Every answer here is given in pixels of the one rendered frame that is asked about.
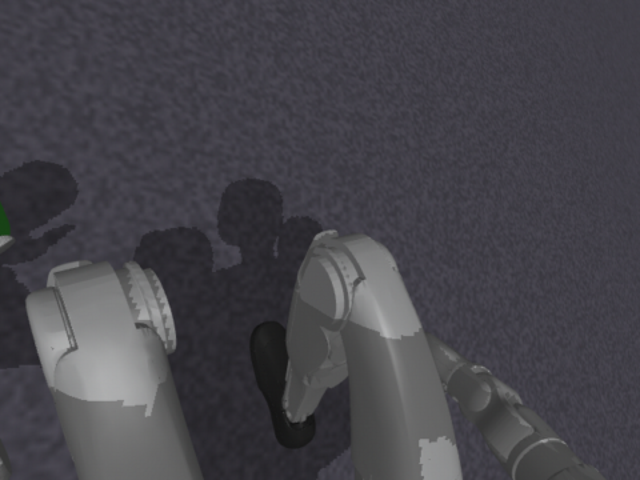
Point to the right robot foot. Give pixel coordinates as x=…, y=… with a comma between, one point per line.
x=270, y=359

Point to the left robot hand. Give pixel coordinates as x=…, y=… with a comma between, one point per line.
x=6, y=241

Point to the bottle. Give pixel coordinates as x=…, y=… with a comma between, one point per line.
x=4, y=223

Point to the right robot hand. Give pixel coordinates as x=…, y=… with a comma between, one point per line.
x=447, y=359

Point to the right robot arm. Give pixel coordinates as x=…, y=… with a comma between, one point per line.
x=525, y=446

